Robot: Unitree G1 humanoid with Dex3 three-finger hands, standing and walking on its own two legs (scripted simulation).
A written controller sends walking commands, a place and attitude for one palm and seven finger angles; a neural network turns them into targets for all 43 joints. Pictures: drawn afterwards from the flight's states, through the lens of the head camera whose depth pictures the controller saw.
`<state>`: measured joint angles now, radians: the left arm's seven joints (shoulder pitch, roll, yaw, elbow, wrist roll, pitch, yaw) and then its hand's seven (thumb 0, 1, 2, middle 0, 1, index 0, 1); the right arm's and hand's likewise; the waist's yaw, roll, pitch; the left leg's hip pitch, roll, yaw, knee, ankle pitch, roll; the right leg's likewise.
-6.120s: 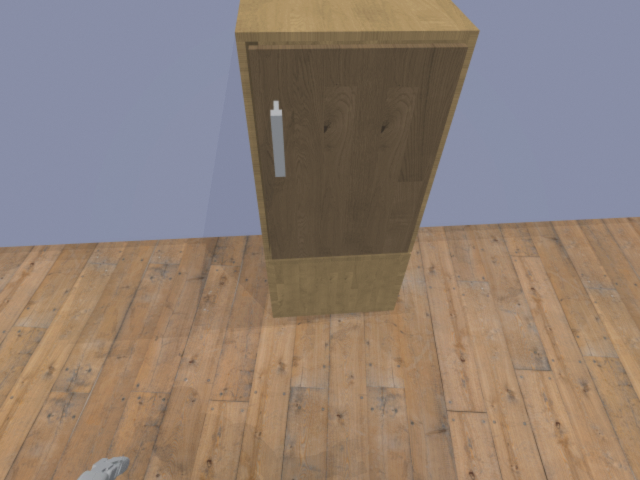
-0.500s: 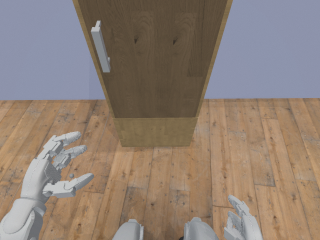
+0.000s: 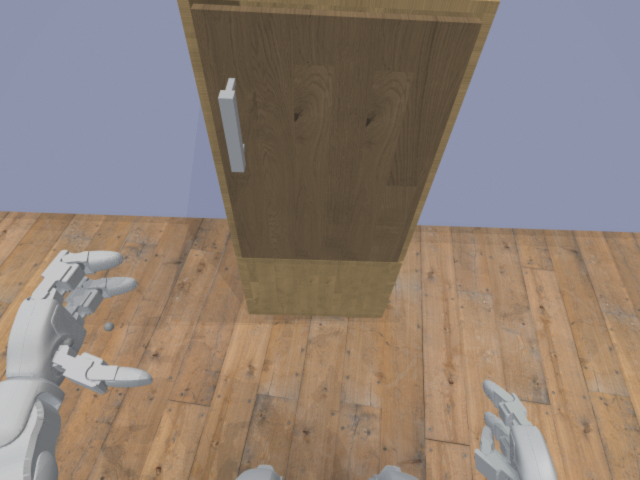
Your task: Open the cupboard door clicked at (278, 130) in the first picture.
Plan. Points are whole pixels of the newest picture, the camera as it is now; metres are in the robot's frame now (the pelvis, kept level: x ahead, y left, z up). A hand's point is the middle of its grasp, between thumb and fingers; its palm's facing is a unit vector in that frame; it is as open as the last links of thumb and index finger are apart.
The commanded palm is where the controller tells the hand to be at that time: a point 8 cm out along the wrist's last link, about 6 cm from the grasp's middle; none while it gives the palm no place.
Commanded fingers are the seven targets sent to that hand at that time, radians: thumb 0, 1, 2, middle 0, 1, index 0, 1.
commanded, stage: raise the hand with hooked fingers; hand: left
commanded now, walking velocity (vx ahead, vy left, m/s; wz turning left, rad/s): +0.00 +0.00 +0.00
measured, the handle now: (235, 126) +0.63 +0.19 +0.07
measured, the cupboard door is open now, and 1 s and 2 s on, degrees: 0 0 0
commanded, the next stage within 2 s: move the hooked fingers beside the handle in 0.82 s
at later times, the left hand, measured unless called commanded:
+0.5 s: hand (110, 279) +0.31 +0.27 +0.08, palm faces +0.05 -1.00 -0.02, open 14.0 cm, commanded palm +0.28 +0.31 +0.08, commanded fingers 0.00 -0.50 0.30 -0.30 -1.20 -0.30 -1.20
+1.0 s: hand (113, 286) +0.30 +0.26 +0.08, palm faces +0.09 -1.00 -0.02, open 14.0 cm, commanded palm +0.28 +0.31 +0.08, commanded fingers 0.00 -0.50 0.30 -0.30 -1.20 -0.30 -1.20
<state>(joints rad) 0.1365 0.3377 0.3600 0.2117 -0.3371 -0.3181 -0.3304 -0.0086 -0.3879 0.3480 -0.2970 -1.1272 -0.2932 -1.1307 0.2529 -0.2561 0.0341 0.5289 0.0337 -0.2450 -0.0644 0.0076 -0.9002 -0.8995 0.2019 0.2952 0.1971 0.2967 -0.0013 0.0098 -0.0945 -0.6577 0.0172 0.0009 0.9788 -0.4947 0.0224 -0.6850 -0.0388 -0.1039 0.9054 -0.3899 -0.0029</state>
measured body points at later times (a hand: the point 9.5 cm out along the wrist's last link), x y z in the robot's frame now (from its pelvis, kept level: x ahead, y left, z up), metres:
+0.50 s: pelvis +0.02 +0.00 +0.01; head +0.07 +0.00 +0.46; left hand +0.30 +0.32 +0.09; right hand +0.15 -0.26 -0.07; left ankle +0.00 +0.10 -0.68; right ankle +0.04 -0.12 -0.68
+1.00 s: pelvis +0.01 -0.01 +0.01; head +0.05 -0.01 +0.46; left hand +0.29 +0.32 +0.08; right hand +0.16 -0.25 -0.07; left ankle +0.00 +0.10 -0.68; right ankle +0.04 -0.12 -0.68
